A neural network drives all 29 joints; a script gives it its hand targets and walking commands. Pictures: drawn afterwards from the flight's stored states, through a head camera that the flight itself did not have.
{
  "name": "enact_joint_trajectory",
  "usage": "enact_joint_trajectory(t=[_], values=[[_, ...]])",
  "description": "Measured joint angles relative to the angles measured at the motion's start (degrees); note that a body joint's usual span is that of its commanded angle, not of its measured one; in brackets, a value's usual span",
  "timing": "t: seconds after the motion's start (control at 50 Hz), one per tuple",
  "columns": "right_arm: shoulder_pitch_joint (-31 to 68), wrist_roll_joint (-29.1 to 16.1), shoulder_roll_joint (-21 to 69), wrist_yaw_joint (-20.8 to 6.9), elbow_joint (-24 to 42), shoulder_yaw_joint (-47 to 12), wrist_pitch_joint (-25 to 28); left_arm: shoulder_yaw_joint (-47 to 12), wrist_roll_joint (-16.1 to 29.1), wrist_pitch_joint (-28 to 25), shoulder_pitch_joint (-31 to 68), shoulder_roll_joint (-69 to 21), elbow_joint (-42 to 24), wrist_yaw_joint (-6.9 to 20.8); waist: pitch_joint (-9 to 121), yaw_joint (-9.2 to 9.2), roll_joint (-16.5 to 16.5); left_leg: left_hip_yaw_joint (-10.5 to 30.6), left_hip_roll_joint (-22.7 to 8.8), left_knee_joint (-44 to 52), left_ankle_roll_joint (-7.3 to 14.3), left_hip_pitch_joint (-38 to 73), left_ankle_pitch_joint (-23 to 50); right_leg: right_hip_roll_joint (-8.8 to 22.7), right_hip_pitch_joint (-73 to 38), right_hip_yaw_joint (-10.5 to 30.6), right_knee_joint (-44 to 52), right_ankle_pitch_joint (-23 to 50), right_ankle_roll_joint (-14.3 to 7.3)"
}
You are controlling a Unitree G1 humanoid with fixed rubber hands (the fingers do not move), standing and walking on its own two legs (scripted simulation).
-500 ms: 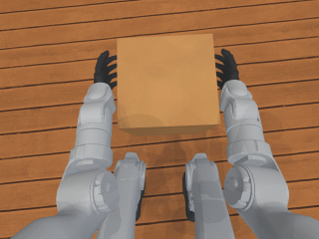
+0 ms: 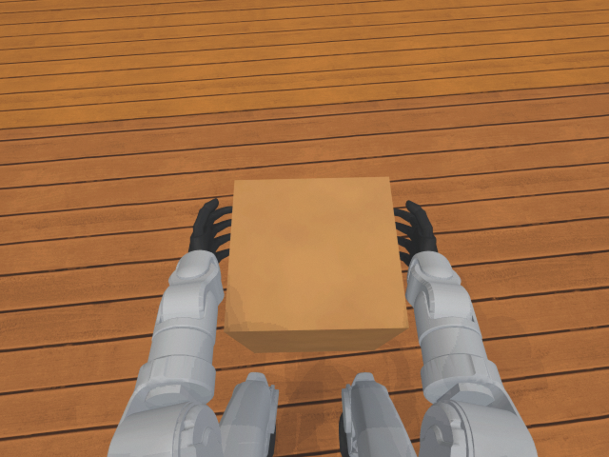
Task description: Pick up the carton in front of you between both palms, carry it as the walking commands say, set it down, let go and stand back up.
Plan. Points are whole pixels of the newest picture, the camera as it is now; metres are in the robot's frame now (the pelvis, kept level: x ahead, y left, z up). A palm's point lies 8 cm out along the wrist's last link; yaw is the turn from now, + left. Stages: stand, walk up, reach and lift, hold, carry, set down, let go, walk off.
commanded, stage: reach and lift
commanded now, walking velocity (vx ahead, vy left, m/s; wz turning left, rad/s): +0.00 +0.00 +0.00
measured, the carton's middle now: (313, 276) +0.38 +0.00 -0.10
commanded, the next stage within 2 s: hold in 1.62 s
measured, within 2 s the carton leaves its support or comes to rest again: neither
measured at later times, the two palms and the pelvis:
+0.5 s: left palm (162, 228) +0.35 +0.15 +0.12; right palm (472, 235) +0.35 -0.15 +0.12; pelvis +0.04 +0.00 +0.12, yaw +0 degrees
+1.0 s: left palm (142, 215) +0.33 +0.15 +0.17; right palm (498, 226) +0.33 -0.15 +0.16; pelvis +0.03 +0.00 +0.14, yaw +0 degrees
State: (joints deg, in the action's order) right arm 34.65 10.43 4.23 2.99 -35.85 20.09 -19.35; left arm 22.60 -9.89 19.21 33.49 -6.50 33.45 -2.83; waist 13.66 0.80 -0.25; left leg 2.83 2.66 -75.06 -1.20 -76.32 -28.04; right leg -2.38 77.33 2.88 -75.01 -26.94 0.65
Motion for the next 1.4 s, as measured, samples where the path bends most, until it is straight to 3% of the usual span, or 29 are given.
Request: enact_joint_trajectory(t=[0.32,0.66,0.8,1.0,1.4], values=[[-12.8,0.6,2.7,-0.2,4.6,-2.5,-1.8,-3.6,-1.3,1.9,-11.9,-1.7,-3.6,0.9,-4.0,-0.15,0.1,0.5,-0.7,22.9,0.6,31.0,5.5,0.4,-31.1,0.3,22.9,5.3,-0.4],[-19.0,3.7,4.6,-1.5,13.7,-4.7,-13.4,-6.7,-4.4,13.2,-17.3,-2.5,-11.3,2.7,-10.2,-0.65,0.2,0.9,-1.3,45.1,0.9,62.5,13.1,1.1,-62.8,0.5,45.1,12.8,-0.4],[-15.9,6.8,5.4,-3.1,12.1,-1.7,-15.5,-3.8,-7.6,15.3,-14.2,-3.4,-9.7,4.0,-13.6,-0.65,0.2,0.9,-1.3,46.5,1.0,65.9,14.2,1.2,-66.1,0.6,46.6,14.0,-0.4],[-14.3,7.2,5.5,-3.6,13.4,-1.0,-15.4,-2.9,-8.0,15.0,-12.7,-3.8,-11.0,4.3,-15.9,-0.72,0.1,0.9,-1.4,47.4,0.9,66.4,15.0,1.2,-66.6,0.6,47.4,14.8,-0.4],[-18.9,6.0,4.7,-3.1,18.6,-6.0,-18.6,-8.0,-6.7,18.1,-17.1,-2.6,-15.8,4.2,-15.2,-0.69,0.0,1.0,-1.6,52.9,1.0,71.5,16.0,1.3,-71.7,0.6,52.9,15.7,-0.5]])
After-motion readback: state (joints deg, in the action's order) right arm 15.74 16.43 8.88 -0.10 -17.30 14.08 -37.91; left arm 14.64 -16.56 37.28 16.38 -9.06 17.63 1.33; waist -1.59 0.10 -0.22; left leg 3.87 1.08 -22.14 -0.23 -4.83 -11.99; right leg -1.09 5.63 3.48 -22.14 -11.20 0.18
